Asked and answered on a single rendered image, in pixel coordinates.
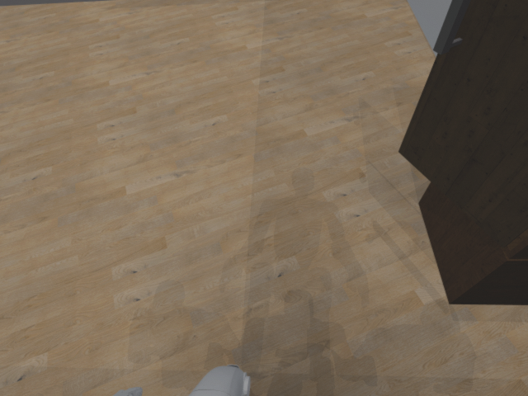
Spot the robot left thigh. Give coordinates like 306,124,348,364
189,366,251,396

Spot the cupboard door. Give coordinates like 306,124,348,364
398,0,528,248

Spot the handle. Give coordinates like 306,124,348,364
433,0,471,55

